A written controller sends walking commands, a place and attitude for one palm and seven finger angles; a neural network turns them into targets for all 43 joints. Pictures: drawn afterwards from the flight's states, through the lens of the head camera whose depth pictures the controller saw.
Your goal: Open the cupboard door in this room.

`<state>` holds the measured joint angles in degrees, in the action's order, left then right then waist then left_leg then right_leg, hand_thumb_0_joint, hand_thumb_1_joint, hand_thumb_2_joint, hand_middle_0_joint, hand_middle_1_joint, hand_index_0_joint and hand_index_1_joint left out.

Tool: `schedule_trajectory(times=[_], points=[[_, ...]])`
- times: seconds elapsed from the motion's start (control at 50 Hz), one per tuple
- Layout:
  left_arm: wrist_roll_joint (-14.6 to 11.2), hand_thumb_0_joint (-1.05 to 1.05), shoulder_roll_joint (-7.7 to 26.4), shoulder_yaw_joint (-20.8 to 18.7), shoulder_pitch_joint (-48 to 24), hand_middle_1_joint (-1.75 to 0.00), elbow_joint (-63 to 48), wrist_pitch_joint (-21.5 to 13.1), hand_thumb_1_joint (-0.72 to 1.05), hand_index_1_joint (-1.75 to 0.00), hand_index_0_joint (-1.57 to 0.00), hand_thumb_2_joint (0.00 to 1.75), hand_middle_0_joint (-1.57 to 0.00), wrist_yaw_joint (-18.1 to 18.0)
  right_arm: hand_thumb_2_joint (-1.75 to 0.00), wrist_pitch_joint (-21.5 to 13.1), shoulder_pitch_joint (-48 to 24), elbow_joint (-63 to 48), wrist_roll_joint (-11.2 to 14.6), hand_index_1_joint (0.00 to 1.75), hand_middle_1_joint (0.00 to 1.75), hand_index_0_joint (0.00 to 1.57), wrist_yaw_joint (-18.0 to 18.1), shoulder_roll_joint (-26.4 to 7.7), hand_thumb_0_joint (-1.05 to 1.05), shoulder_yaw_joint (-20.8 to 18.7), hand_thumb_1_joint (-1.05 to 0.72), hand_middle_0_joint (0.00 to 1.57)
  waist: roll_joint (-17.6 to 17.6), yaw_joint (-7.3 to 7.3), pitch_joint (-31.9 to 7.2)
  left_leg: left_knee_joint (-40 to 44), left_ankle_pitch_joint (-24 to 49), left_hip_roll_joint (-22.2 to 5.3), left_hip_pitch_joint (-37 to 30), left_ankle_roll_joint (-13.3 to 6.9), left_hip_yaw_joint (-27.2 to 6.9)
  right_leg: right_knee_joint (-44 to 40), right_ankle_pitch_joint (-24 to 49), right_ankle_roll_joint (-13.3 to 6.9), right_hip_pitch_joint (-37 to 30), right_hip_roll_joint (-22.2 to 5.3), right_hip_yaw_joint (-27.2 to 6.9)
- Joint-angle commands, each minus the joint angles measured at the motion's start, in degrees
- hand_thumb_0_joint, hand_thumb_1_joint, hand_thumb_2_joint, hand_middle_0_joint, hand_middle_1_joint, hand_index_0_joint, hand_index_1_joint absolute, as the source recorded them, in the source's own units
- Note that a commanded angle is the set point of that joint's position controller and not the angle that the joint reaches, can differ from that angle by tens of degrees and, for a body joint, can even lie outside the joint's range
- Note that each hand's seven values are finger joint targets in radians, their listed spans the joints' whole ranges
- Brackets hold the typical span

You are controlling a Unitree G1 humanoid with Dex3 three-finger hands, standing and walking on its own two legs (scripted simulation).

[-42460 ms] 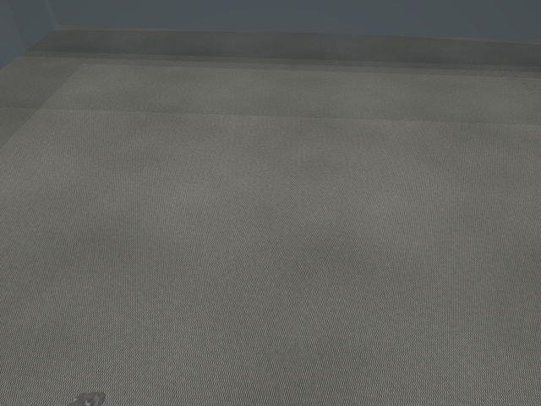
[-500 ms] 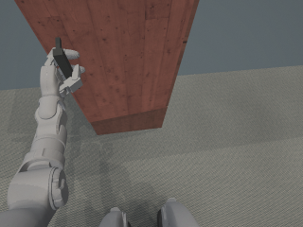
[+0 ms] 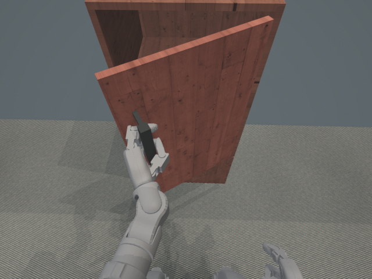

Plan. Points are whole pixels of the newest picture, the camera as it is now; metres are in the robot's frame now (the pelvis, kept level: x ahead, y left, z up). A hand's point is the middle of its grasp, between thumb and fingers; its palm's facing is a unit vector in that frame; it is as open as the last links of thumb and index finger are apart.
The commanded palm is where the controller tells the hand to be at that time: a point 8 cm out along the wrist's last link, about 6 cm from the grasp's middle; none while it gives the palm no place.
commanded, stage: pull the door open along its arc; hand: left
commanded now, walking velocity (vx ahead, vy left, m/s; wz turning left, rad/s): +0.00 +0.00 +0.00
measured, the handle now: (145, 139) +0.41 +0.11 +0.04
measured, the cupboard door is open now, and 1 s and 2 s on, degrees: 31 45 46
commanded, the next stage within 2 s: open thumb and fingers to let go in 0.24 s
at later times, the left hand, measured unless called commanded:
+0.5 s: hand (187, 179) +0.31 +0.02 +0.05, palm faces +0.34 -0.94 -0.07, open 6.3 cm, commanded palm +0.26 +0.05 +0.04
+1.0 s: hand (183, 183) +0.30 +0.02 +0.05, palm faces +0.35 -0.94 -0.05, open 14.2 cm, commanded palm +0.25 +0.05 +0.04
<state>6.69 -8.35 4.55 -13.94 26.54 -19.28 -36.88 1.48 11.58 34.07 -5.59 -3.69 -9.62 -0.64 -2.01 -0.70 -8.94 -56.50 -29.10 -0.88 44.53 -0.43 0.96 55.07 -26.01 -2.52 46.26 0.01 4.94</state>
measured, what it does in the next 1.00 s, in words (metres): stands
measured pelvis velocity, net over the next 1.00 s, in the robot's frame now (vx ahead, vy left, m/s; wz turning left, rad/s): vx -0.03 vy -0.03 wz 0.03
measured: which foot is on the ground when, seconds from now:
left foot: down 0.00-1.00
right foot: down 0.00-1.00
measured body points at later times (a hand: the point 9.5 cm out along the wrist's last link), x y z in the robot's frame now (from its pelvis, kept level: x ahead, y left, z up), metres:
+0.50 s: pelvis -0.01 -0.04 +0.00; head +0.04 -0.07 +0.45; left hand +0.29 +0.06 +0.05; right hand +0.18 -0.25 -0.11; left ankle -0.02 +0.11 -0.68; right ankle +0.00 -0.09 -0.68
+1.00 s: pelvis -0.03 -0.03 +0.00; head +0.02 -0.06 +0.44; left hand +0.28 +0.07 +0.05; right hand +0.13 -0.25 -0.12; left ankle -0.02 +0.11 -0.68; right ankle +0.00 -0.09 -0.68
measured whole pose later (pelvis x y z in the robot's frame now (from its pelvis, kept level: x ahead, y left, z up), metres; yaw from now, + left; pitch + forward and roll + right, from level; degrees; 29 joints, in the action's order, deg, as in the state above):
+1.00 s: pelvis -0.03 -0.03 +0.00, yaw +2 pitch +13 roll +1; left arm 5.4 -7.2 12.6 -6.7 21.7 -17.9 -36.9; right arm -2.5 11.3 36.0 -4.8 -1.2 -11.0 -0.5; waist -2.9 -1.1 -8.0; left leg -56.6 -26.3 -0.4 43.7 1.8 -0.8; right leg 57.3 -25.1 -4.9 45.8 -0.5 6.6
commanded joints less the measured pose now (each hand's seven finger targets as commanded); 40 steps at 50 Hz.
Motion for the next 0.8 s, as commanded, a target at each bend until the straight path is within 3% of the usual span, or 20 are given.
schedule_trajectory(times=[0.0, 0.12, 0.2, 0.24, 0.28, 0.32, 0.4, 0.48, 0.62, 0.72, 0.78], points=[[3.1, 0.00, -5.6, 8.9, -7.9, -1.35, -17.0, -3.4, 0.90, -1.35, -0.40, 0.90, -0.40, 1.1, -0.90, -2.6, 0.5, -6.8, 0.5, 0.30, 0.30, 0.20, 0.9, -5.7, 0.00, -2.5, -0.90, 0.20, 6.1, -2.04, -19.5, 5.8, 24.5, 0.9, -10.1, 0.3, -0.7, -5.9, 27.4, 0.4, -17.3, 0.3, -1.7], [1.1, 0.00, -9.4, 13.5, 4.4, -1.35, -23.3, -1.4, 0.90, -1.35, -0.40, 0.90, -0.40, 2.0, -0.90, -4.4, -3.7, -8.6, 1.5, 0.30, 0.30, 0.20, 0.6, -4.3, 0.00, -1.3, -0.90, 0.20, 4.0, -0.41, -17.2, 6.5, 21.4, 1.6, -9.8, 0.5, -1.0, -7.4, 27.0, 0.5, -19.6, -0.5, -2.4], [-0.3, 0.00, -10.5, 14.1, 15.1, -1.35, -28.2, 0.9, 0.90, -1.35, -0.40, 0.90, -0.40, 2.3, -0.90, -5.5, -5.5, -9.6, 1.7, 0.30, 0.30, 0.20, 0.1, -3.5, 0.00, -0.6, -0.90, 0.20, 6.8, 0.87, -17.2, 6.5, 19.7, 2.2, -9.2, 0.8, -1.1, -8.2, 29.4, 1.2, -22.4, -1.3, -2.9], [-0.5, 0.00, -9.2, 12.7, 11.5, -1.35, -27.3, 2.1, 0.90, -1.35, -0.40, 0.90, -0.40, 1.7, -0.90, -5.4, -6.6, -9.1, 1.9, 0.30, 0.30, 0.20, 0.5, -3.8, 0.00, -0.2, -0.90, 0.20, 5.9, 0.27, -13.9, 6.3, 17.0, 2.5, -7.8, 0.9, -1.5, -9.4, 26.2, 1.4, -20.4, -1.8, -4.1], [-0.1, 0.00, -7.5, 11.1, 6.6, -1.35, -25.1, 2.4, 0.90, -1.35, -0.40, 0.90, -0.40, 1.1, -0.90, -5.4, -6.6, -8.4, 1.7, 0.30, 0.30, 0.20, 1.2, -4.0, 0.00, -0.1, -0.90, 0.20, 8.0, -0.59, -11.9, 5.6, 14.0, 2.8, -6.3, 0.9, -1.8, -11.1, 21.9, 2.0, -18.6, -2.5, -6.0], [0.1, 0.00, -4.0, 7.8, -2.5, -1.35, -23.1, 1.9, 0.90, -1.35, -0.40, 0.90, -0.40, -0.1, -0.90, -5.3, -6.8, -7.2, 1.6, 0.30, 0.30, 0.20, 2.1, -4.3, 0.00, 0.0, -0.90, 0.20, 7.4, -1.49, -10.3, 4.7, 11.7, 3.1, -4.5, 0.7, -2.0, -12.2, 17.5, 2.3, -16.7, -3.2, -8.1], [-0.7, 0.00, -5.9, 7.1, -0.6, -1.32, -20.2, 1.0, 0.62, -1.32, -0.38, 0.78, -0.38, -0.4, -0.90, -5.8, -6.5, -6.6, 1.1, 0.30, 0.30, 0.20, 2.4, -3.8, 0.00, -0.4, -0.90, 0.20, 9.1, -0.40, -15.0, 4.1, 11.9, 3.4, -3.0, 1.0, -2.1, -12.2, 20.9, 3.1, -20.7, -4.4, -10.4], [-0.7, 0.00, -5.1, 7.4, -0.2, -1.29, -21.1, -0.1, 0.34, -1.29, -0.36, 0.66, -0.36, 0.9, -0.90, -5.7, -5.1, -6.9, 1.2, 0.30, 0.30, 0.20, 2.6, -4.2, 0.00, -1.0, -0.90, 0.20, 9.6, -0.88, -16.6, 4.0, 12.5, 3.2, -2.4, 1.1, -2.0, -11.6, 25.4, 3.5, -22.9, -4.9, -11.0], [0.1, 0.00, -5.1, 8.9, -2.2, -1.24, -20.7, -2.0, -0.15, -1.24, -0.32, 0.45, -0.32, 2.2, -0.90, -6.1, -4.7, -6.9, 1.3, 0.30, 0.30, 0.20, 2.8, -4.9, 0.00, -1.3, -0.90, 0.20, 9.3, -1.96, -14.2, 3.9, 10.3, 3.0, -1.8, 0.6, -2.3, -12.7, 18.8, 3.2, -19.6, -5.1, -11.5], [-0.2, 0.00, -4.0, 8.1, -5.2, -1.20, -20.0, -2.8, -0.50, -1.20, -0.30, 0.30, -0.30, 2.1, -0.90, -6.4, -4.7, -6.8, 1.3, 0.30, 0.30, 0.20, 3.2, -5.3, 0.00, -1.5, -0.90, 0.20, 9.9, -1.75, -14.6, 3.8, 8.6, 3.1, -1.0, 0.4, -2.3, -13.0, 12.7, 2.8, -18.3, -4.8, -11.6], [-0.1, 0.00, -4.3, 7.8, -6.4, -1.15, -18.9, -2.9, -0.50, -1.15, -0.29, 0.30, -0.29, 1.4, -0.90, -6.6, -4.5, -6.6, 1.2, 0.30, 0.30, 0.20, 3.2, -5.2, 0.00, -1.5, -0.90, 0.20, 8.8, -1.65, -15.4, 3.7, 8.5, 3.1, -1.3, 0.3, -2.0, -12.4, 11.2, 2.6, -17.6, -4.5, -11.0]])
